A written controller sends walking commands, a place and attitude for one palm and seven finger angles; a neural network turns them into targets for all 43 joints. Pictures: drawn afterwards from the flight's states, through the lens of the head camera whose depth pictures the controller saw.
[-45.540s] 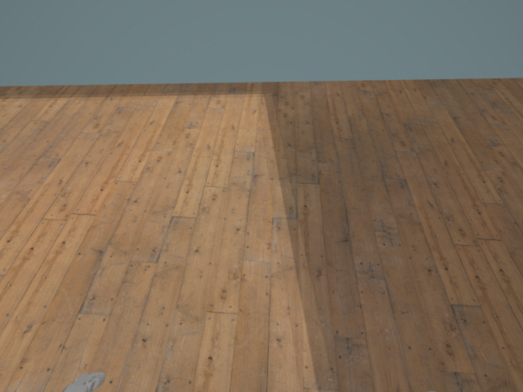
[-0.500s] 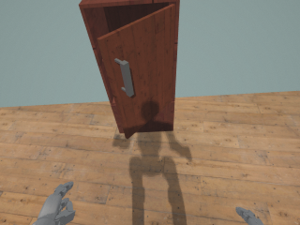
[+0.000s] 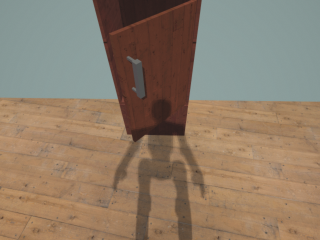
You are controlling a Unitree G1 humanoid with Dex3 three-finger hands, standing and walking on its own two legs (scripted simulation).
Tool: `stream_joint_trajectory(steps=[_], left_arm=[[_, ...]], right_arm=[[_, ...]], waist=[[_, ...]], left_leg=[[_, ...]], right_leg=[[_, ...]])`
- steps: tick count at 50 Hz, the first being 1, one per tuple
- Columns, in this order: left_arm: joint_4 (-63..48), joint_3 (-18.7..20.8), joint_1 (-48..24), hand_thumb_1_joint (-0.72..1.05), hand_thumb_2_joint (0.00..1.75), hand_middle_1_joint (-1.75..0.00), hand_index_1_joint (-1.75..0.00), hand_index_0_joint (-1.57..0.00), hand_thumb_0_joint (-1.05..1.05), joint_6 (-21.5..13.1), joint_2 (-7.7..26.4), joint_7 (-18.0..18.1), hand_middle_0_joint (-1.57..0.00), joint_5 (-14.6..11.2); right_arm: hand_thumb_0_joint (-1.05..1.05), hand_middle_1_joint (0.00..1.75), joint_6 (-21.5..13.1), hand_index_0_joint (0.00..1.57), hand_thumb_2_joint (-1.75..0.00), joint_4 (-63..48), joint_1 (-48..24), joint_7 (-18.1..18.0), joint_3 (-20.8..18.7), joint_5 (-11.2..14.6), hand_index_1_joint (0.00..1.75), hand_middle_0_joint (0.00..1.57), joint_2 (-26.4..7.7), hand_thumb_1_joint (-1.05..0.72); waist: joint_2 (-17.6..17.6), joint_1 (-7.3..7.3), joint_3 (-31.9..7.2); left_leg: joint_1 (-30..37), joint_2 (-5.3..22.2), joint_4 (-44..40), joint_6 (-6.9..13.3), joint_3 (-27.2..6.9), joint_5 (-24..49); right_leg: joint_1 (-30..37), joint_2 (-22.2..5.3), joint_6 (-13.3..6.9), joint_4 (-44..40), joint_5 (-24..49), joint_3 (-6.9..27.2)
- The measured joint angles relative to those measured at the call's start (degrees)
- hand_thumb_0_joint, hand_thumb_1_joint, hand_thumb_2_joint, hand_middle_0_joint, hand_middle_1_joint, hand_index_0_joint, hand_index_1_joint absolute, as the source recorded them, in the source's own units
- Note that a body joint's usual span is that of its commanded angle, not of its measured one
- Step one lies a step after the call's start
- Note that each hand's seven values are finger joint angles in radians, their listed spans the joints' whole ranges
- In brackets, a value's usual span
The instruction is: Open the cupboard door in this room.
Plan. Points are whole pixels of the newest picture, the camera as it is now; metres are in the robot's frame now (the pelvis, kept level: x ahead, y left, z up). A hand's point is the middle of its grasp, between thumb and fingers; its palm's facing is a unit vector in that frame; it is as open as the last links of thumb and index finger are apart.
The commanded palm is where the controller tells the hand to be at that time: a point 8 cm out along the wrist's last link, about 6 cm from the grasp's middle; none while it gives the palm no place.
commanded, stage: let the arm hang, fingers relaxed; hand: left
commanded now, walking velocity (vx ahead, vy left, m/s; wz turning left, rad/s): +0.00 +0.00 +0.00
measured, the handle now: (135, 77) +0.65 +0.14 +0.02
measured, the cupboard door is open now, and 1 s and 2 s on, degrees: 46 46 46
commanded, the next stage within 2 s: look to check the result in 0.42 s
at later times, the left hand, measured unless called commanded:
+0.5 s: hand out of the picture +0.12 +0.23 -0.15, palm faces -0.02 -0.95 -0.32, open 7.4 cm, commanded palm none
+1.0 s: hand out of the picture +0.12 +0.23 -0.15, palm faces -0.02 -0.94 -0.34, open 7.4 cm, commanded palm none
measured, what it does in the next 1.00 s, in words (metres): stands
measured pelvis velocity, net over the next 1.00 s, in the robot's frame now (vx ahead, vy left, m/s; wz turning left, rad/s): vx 0.04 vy -0.01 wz -0.01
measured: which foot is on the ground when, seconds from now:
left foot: down 0.00-1.00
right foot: down 0.00-1.00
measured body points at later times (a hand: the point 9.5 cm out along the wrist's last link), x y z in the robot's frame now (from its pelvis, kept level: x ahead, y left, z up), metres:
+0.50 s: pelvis +0.02 -0.01 +0.01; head +0.04 -0.02 +0.46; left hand +0.12 +0.28 -0.12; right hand +0.09 -0.29 -0.14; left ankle +0.04 +0.13 -0.74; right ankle +0.03 -0.12 -0.74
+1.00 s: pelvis +0.04 -0.01 +0.01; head +0.07 -0.02 +0.46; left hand +0.12 +0.28 -0.12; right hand +0.12 -0.30 -0.14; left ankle +0.04 +0.13 -0.74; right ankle +0.03 -0.12 -0.74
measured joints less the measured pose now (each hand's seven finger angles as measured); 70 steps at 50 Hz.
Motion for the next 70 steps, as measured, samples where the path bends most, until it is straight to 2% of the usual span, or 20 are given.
stream_joint_trajectory(steps=[19,39,57,63,70], left_arm=[[-0.9,-0.6,-8.4,0.91,0.90,-0.30,-0.30,-0.20,0.00,-1.6,-0.3,-0.3,-0.20,0.0],[0.7,-0.6,-7.7,0.91,0.90,-0.30,-0.30,-0.20,0.00,-1.6,1.5,-0.2,-0.20,-0.1],[0.4,-0.8,-8.0,0.91,0.90,-0.30,-0.30,-0.20,0.00,-1.8,1.3,-0.1,-0.20,-0.1],[-0.8,-0.1,-7.0,0.91,0.90,-0.30,-0.30,-0.20,0.00,-0.2,0.2,0.4,-0.20,-0.1],[-4.1,0.9,-4.3,0.91,0.90,-0.30,-0.30,-0.20,0.00,2.4,-1.9,-0.5,-0.20,0.2]], right_arm=[[0.01,0.30,-1.1,0.20,-0.90,1.1,-5.4,0.1,0.1,-0.1,0.30,0.20,-3.4,-0.91],[0.01,0.30,-0.9,0.20,-0.90,1.4,-6.8,0.0,0.6,0.1,0.30,0.20,-4.8,-0.91],[0.01,0.30,-1.1,0.20,-0.90,1.3,-7.3,-0.1,0.7,0.1,0.30,0.20,-4.6,-0.91],[0.01,0.30,-0.4,0.20,-0.90,-0.1,-7.1,-1.0,0.4,-0.1,0.30,0.20,-3.3,-0.91],[0.00,0.30,0.5,0.20,-0.90,-3.4,-4.6,-1.6,-0.4,-0.3,0.30,0.20,0.4,-0.91]], waist=[[-0.8,-0.83,-0.7],[-0.6,-0.50,0.0],[-1.0,-0.49,-0.6],[-1.2,0.06,-0.7],[-2.7,0.11,0.4]], left_leg=[[4.2,-0.1,-4.8,-0.4,0.3,0.9],[6.3,0.7,-7.2,-1.1,0.2,0.6],[7.5,0.8,-8.0,-1.2,0.6,-0.1],[6.1,1.6,-4.8,-1.3,2.7,-2.2],[3.6,2.6,1.8,-1.0,7.0,-6.1]], right_leg=[[3.3,0.1,0.1,-3.2,0.1,0.2],[5.7,1.1,-0.3,-6.2,0.1,0.0],[6.9,1.3,-0.2,-7.3,-0.3,0.3],[4.6,1.9,-0.1,-4.4,-1.3,2.5],[-1.2,2.6,-0.1,4.7,-4.6,6.9]])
